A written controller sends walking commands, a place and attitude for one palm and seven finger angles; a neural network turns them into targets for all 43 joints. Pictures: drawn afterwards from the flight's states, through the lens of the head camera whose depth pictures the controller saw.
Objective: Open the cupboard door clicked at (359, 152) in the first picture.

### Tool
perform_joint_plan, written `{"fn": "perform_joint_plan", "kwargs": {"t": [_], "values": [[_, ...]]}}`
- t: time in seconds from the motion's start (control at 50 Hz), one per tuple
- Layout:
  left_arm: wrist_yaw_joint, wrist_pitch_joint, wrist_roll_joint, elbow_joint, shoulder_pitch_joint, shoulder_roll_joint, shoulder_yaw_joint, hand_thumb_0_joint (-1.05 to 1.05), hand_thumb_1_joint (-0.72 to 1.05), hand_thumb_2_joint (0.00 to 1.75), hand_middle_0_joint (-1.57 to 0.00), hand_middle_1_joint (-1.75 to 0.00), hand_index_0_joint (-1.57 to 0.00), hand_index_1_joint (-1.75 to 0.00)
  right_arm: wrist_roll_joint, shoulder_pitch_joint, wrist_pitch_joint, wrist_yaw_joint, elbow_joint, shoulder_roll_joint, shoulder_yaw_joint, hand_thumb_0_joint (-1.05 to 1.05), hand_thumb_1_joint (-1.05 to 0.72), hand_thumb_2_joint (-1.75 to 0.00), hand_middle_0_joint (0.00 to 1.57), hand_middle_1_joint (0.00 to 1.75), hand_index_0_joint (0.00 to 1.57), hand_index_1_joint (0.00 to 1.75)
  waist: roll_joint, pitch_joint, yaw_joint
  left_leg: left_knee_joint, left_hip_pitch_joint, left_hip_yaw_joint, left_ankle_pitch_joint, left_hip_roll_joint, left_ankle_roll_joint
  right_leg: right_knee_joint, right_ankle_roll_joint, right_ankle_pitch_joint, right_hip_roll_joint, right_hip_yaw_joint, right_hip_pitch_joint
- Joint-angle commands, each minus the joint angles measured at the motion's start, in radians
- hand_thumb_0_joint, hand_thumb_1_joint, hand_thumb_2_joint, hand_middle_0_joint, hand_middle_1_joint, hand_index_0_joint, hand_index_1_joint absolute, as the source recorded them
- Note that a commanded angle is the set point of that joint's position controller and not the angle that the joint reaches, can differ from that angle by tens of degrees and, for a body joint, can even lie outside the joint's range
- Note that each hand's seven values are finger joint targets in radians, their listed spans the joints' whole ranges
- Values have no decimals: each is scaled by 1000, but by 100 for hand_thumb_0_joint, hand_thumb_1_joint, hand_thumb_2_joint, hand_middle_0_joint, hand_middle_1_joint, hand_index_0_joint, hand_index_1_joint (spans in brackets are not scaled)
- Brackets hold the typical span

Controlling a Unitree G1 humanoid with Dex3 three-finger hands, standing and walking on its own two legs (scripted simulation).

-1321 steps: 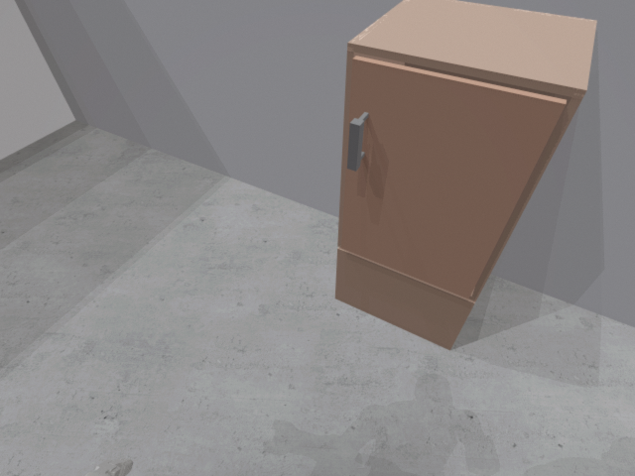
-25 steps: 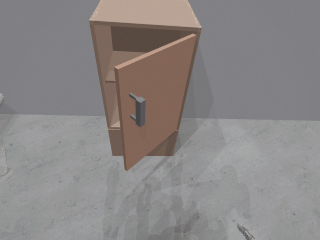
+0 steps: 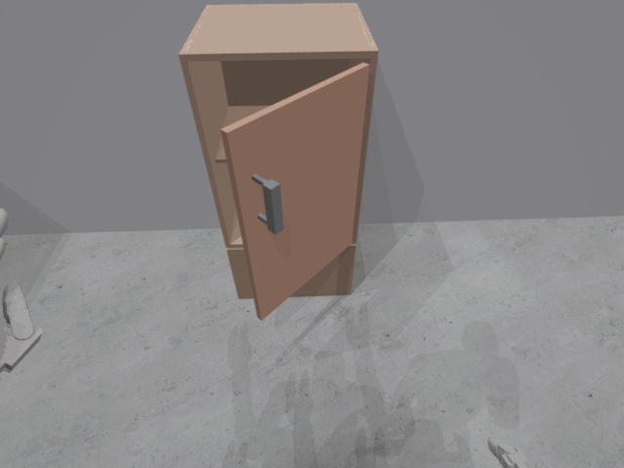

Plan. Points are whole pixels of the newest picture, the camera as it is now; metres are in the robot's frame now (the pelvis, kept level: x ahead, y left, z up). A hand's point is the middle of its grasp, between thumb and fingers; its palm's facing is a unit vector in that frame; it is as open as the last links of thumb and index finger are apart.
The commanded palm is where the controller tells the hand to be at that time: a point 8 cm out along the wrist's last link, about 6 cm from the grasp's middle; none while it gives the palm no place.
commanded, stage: stop stepping back and stand still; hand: left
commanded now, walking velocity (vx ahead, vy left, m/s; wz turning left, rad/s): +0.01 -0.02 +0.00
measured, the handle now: (266, 203) +0.61 +0.13 -0.02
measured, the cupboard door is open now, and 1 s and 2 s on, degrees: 45 45 45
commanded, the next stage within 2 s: let the arm hang, fingers relaxed in 0.64 s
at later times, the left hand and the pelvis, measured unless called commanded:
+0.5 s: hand (29, 343) +0.20 +0.29 +0.15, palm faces +0.41 -0.77 -0.49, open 7.4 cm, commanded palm +0.14 +0.32 +0.17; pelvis +0.00 +0.03 -0.01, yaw -1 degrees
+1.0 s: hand out of the picture +0.07 +0.21 -0.15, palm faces -0.05 -0.97 -0.25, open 7.4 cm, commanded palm none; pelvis -0.04 +0.02 -0.01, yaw +1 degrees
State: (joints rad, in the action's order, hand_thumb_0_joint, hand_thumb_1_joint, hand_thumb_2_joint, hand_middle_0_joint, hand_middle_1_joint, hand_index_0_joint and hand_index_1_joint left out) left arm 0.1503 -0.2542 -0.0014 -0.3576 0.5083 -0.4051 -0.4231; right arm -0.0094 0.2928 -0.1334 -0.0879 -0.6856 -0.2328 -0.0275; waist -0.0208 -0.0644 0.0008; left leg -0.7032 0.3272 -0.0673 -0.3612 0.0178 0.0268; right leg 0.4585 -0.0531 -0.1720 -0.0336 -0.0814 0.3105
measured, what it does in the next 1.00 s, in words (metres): steps on the spot: left foot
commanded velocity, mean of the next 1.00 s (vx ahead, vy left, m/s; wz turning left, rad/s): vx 0.00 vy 0.00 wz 0.00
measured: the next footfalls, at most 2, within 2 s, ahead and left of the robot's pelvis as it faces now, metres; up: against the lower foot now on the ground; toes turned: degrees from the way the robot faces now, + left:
left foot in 0.06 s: +0.01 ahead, +0.14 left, +0.00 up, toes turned +4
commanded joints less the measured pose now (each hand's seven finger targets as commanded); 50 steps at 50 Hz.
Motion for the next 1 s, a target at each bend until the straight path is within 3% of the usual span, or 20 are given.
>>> {"fn": "perform_joint_plan", "kwargs": {"t": [0.0,0.04,0.06,0.08,0.12,0.18,0.22,0.26,0.32,0.42,0.52,0.7,0.72,0.74,0.78,0.82,0.86,0.9,0.94,0.98], "values": [[32,-28,-13,-226,-24,-151,-74,0,90,90,-20,-30,-20,-30,-2,-100,-68,-9,178,-93,-23,0,-90,-90,20,30,20,30,-113,-28,-8,354,-112,-19,-6,-12,30,-145,-1,-288,-138,229,-132],[36,-41,-14,-331,-58,-168,-87,0,90,90,-20,-30,-20,-30,-1,-115,-61,-1,205,-125,-33,0,-90,-90,20,30,20,30,106,-37,-9,386,-201,205,164,154,87,97,42,-58,-24,130,-48],[38,-43,-8,-373,-87,-194,-102,0,90,90,-20,-30,-20,-30,5,-122,-60,7,210,-119,-30,0,-90,-90,20,30,20,30,171,-58,0,353,-235,260,339,216,93,187,55,-14,-5,60,3],[35,-42,-10,-369,-55,-205,-116,0,90,90,-20,-30,-20,-30,5,-122,-63,12,204,-110,-31,0,-90,-90,20,30,20,30,171,-58,9,347,-236,224,450,223,87,196,62,-100,4,50,26],[31,-31,-4,-392,-43,-217,-133,0,90,90,-20,-30,-20,-30,0,-141,-67,14,194,-91,-13,0,-90,-90,20,30,20,30,257,29,5,378,-85,156,370,190,67,166,60,-144,16,13,-46],[31,-32,-7,-362,-79,-201,-126,0,90,90,-20,-30,-20,-30,8,-148,-71,17,193,-97,-9,0,-90,-90,20,30,20,30,167,91,-4,306,49,82,310,117,25,65,46,120,4,63,-189],[27,-32,-21,-299,-36,-182,-122,0,90,90,-20,-30,-20,-30,16,-133,-64,25,195,-95,-16,0,-90,-90,20,30,20,30,58,29,-11,227,24,39,263,54,-11,42,17,285,-41,164,-225],[24,-26,-29,-251,-1,-162,-114,0,90,90,-20,-30,-20,-30,16,-126,-53,29,190,-90,-17,0,-90,-90,20,30,20,30,15,3,-18,185,-17,26,208,21,-27,-8,-8,294,-88,228,-193],[21,-22,-34,-231,3,-163,-120,0,90,90,-20,-30,-20,-30,15,-132,-35,29,190,-83,-9,0,-90,-90,20,30,20,30,-16,-8,-17,248,-50,43,181,30,-18,-35,11,157,-70,199,-176],[13,-14,-34,-277,-11,-163,-109,0,90,90,-20,-30,-20,-30,18,-162,-24,21,213,-88,-6,0,-90,-90,20,30,20,30,59,14,-5,366,-17,81,201,70,-5,3,51,124,-3,122,-204],[18,-13,-28,-343,-15,-173,-106,0,90,90,-20,-30,-20,-30,16,-159,-35,14,227,-89,-9,0,-90,-90,20,30,20,30,108,-32,3,363,-46,56,286,67,-12,22,55,219,-3,99,-250],[24,-14,-31,-263,33,-164,-118,0,90,90,-20,-30,-20,-30,13,-150,-29,11,217,-94,-18,0,-90,-90,20,30,20,30,39,17,-2,356,-11,51,121,39,-17,-89,45,109,-25,152,-215],[-130,139,50,494,-77,-21,328,0,90,90,-20,-30,-20,-30,18,-195,-47,103,-28,-273,-65,0,-90,-90,20,30,20,30,47,117,-52,182,41,101,259,62,-1,47,14,206,-108,102,-36],[-150,213,35,526,-68,8,292,0,90,90,-20,-30,-20,-30,14,-109,17,105,-26,-217,-60,0,-90,-90,20,30,20,30,70,27,-39,223,-43,95,312,79,-8,33,3,142,-94,141,-8],[-153,237,30,549,-105,50,309,0,90,90,-20,-30,-20,-30,-1,-97,45,99,-22,-200,-47,0,-90,-90,20,30,20,30,85,21,-31,278,39,154,266,135,30,100,20,-38,-44,73,-15],[-152,242,37,644,-170,36,321,0,90,90,-20,-30,-20,-30,-14,-135,65,97,-25,-204,-29,0,-90,-90,20,30,20,30,-13,52,-11,319,119,195,208,148,57,132,23,-53,-21,83,-70],[-149,241,46,758,-213,4,328,0,90,90,-20,-30,-20,-30,-19,-134,82,96,-47,-209,-28,0,-90,-90,20,30,20,30,-161,25,-1,279,71,166,175,102,41,59,8,-12,-52,123,-94],[-146,245,42,875,-250,-13,342,0,90,90,-20,-30,-20,-30,-17,-95,104,93,-83,-181,-22,0,-90,-90,20,30,20,30,-221,-3,-17,207,-31,97,125,30,21,-32,-21,23,-123,200,-63],[-141,253,31,978,-292,-4,363,0,90,90,-20,-30,-20,-30,-18,-66,124,91,-135,-143,-6,0,-90,-90,20,30,20,30,-146,11,-31,214,-103,75,92,11,9,-91,-30,-101,-136,212,-3],[-135,260,26,1062,-304,19,375,0,90,90,-20,-30,-20,-30,-21,-63,135,91,-174,-121,3,0,-90,-90,20,30,20,30,22,53,-27,276,-77,99,57,33,13,-99,-7,-216,-98,189,4]]}}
